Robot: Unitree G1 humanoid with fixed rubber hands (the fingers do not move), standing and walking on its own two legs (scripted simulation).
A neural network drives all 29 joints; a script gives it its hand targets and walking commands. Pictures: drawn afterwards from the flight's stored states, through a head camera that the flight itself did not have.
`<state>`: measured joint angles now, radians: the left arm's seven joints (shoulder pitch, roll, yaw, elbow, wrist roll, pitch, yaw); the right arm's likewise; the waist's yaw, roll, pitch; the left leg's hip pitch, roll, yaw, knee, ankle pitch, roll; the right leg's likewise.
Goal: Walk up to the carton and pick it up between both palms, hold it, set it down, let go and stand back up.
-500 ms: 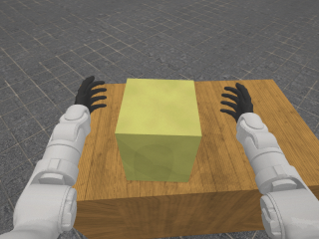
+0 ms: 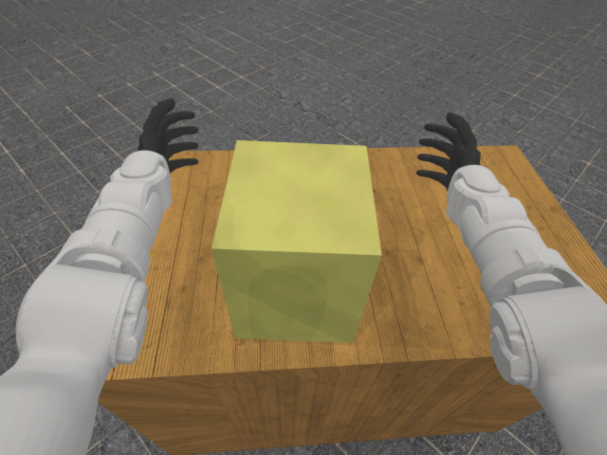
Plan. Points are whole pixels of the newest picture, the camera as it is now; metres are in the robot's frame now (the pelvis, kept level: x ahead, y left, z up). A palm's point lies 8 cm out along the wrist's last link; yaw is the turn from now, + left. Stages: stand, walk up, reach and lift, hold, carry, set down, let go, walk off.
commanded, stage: reach and lift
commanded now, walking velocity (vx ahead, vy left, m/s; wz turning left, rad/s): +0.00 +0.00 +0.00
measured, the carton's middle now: (297, 246) +0.46 +0.03 +0.00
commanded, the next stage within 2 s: none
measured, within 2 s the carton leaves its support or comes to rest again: neither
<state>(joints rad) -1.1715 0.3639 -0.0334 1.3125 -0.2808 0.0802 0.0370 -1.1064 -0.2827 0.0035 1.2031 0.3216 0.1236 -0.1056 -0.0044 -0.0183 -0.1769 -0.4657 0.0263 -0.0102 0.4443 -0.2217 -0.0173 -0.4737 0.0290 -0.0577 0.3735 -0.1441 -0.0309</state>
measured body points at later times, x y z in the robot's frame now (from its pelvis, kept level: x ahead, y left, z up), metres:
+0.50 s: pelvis -0.01 +0.00 -0.02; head +0.09 +0.01 +0.42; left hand +0.47 +0.21 +0.05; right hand +0.46 -0.17 +0.04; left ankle -0.02 +0.12 -0.74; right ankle +0.01 -0.10 -0.74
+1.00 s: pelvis -0.01 +0.00 -0.03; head +0.10 +0.02 +0.40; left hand +0.47 +0.18 +0.03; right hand +0.47 -0.14 +0.02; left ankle -0.02 +0.12 -0.74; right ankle +0.01 -0.10 -0.74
